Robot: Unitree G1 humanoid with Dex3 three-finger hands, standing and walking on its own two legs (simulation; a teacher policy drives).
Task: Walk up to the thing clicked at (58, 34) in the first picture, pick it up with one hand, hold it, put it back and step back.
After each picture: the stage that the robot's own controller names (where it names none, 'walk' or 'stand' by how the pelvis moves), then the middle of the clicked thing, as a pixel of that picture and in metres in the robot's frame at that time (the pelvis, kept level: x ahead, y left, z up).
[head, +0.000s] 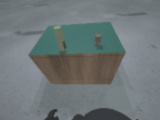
stand; (60, 39) +0.71 +0.34 +0.07
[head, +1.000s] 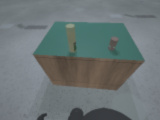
walk; (71, 39) +0.63 +0.20 +0.09
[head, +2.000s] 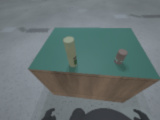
stand; (71, 53) +0.46 +0.20 +0.09
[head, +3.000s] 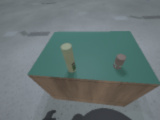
stand; (69, 59) +0.43 +0.20 +0.07
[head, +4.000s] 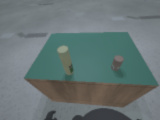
stand; (66, 62) +0.41 +0.21 +0.07
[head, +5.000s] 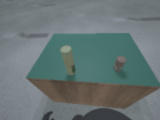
stand; (69, 62) +0.40 +0.21 +0.07
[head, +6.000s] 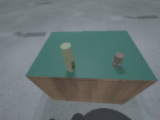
stand; (68, 59) +0.44 +0.19 +0.08
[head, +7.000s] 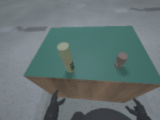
rise first; (67, 59) +0.41 +0.20 +0.08
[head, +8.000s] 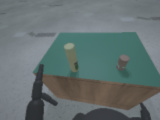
go down; (72, 59) +0.43 +0.21 +0.08
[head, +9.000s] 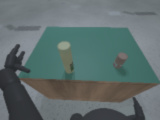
go down; (67, 59) +0.41 +0.18 +0.09
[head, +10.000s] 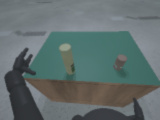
approach; (68, 60) +0.41 +0.19 +0.09
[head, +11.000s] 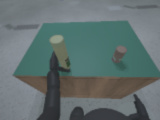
close; (62, 55) +0.42 +0.20 +0.12
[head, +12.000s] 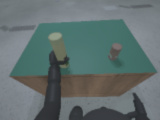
lift; (60, 53) +0.44 +0.20 +0.13
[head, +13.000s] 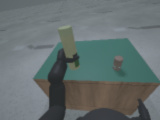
lift; (70, 50) +0.35 +0.15 +0.28
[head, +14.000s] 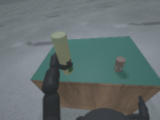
hold; (64, 56) +0.32 +0.18 +0.25
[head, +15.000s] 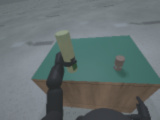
hold; (68, 54) +0.35 +0.16 +0.24
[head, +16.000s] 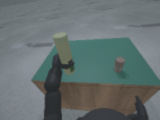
hold; (65, 56) +0.34 +0.17 +0.24
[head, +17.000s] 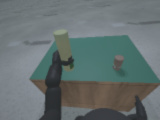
crouch; (65, 53) +0.36 +0.18 +0.24
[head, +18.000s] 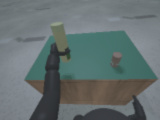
lower; (62, 44) +0.45 +0.20 +0.22
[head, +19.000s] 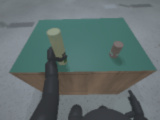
lower; (59, 49) +0.46 +0.21 +0.13
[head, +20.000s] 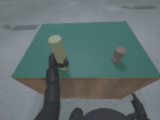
lower; (60, 55) +0.42 +0.21 +0.12
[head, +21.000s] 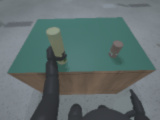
lower; (58, 48) +0.46 +0.21 +0.13
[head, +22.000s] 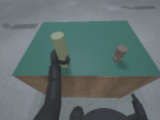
lower; (62, 52) +0.44 +0.20 +0.13
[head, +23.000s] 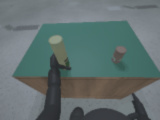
withdraw; (61, 55) +0.42 +0.21 +0.13
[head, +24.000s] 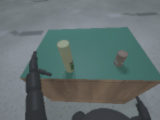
sink last; (67, 58) +0.41 +0.19 +0.11
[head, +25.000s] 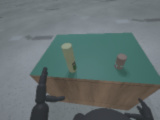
stand; (70, 59) +0.43 +0.21 +0.09
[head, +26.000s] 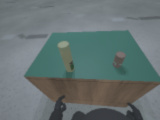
stand; (67, 58) +0.43 +0.20 +0.11
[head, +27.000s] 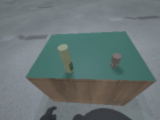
stand; (66, 60) +0.43 +0.22 +0.07
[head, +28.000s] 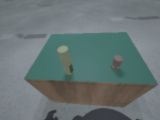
stand; (66, 62) +0.42 +0.21 +0.07
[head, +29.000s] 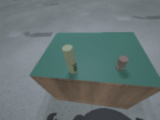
stand; (70, 60) +0.43 +0.18 +0.07
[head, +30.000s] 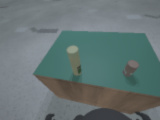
stand; (75, 62) +0.40 +0.16 +0.07
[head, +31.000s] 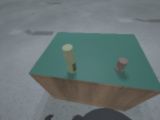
stand; (70, 60) +0.43 +0.19 +0.07
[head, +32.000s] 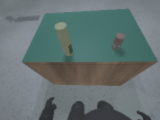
walk; (65, 41) +0.52 +0.20 +0.10
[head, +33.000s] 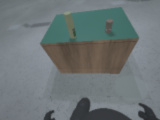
walk; (70, 26) +0.81 +0.28 +0.09
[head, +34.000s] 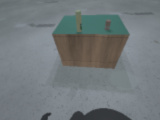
walk; (78, 21) +1.09 +0.21 +0.09
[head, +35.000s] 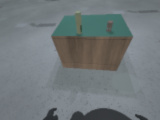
stand; (78, 23) +1.03 +0.19 +0.08
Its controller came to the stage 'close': yes
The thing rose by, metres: 0.22
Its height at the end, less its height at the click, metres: +0.00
